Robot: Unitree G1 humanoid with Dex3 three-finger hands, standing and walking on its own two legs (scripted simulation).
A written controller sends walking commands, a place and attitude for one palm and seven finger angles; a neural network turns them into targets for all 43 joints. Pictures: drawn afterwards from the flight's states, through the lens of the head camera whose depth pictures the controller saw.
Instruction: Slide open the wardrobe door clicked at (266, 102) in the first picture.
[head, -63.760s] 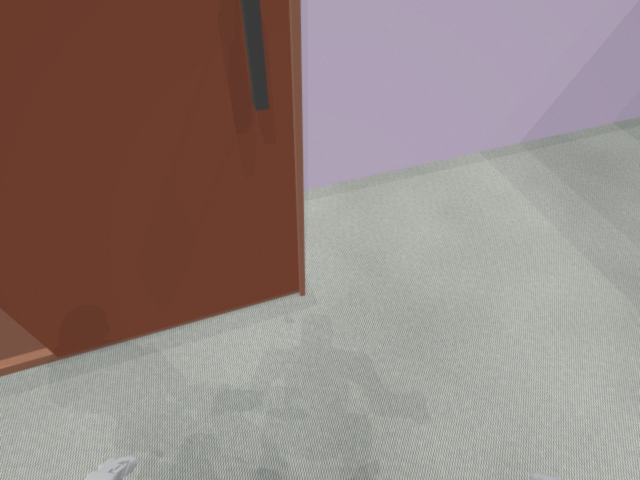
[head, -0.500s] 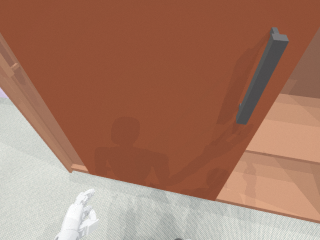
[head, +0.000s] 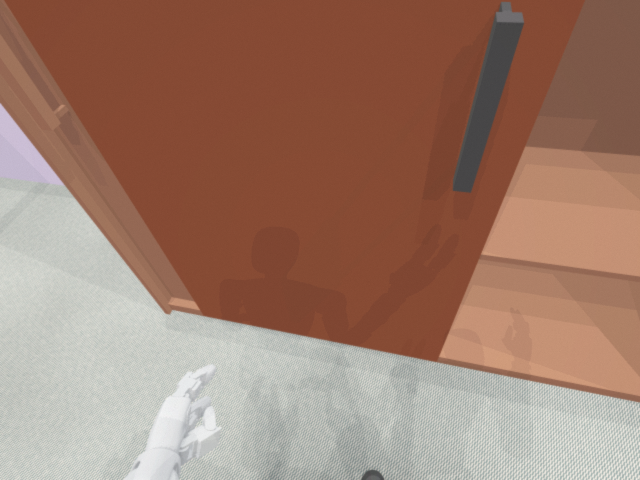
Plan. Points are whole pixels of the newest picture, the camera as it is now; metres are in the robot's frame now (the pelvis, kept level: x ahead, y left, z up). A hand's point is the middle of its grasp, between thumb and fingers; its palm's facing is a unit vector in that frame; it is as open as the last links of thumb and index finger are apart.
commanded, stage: stop stepping back and stand still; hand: right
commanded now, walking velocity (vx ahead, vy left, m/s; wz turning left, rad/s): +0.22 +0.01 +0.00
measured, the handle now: (481, 107) +0.54 -0.21 +0.18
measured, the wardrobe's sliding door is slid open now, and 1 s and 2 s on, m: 0.62 0.62 0.62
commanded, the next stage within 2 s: let the arm hang, fingers relaxed in 1.44 s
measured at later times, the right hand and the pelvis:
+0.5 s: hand out of the picture +0.12 -0.26 +0.17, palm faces +0.36 +0.83 -0.42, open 7.4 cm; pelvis -0.09 -0.01 +0.00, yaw +1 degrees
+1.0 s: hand out of the picture +0.12 -0.30 +0.18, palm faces +0.45 +0.74 -0.50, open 7.4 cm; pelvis -0.08 -0.04 -0.01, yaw -2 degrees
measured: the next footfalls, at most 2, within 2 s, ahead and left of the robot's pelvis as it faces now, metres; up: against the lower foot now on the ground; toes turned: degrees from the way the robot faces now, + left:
left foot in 0.08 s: -0.02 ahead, +0.05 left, +0.00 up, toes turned +0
right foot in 0.26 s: +0.01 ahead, -0.08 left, +0.00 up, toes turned +0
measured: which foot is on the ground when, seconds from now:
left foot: up 0.00-0.06, down 0.08-1.00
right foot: down 0.00-0.08, up 0.10-0.24, down 0.26-0.54, up 0.56-0.78, down 0.80-1.00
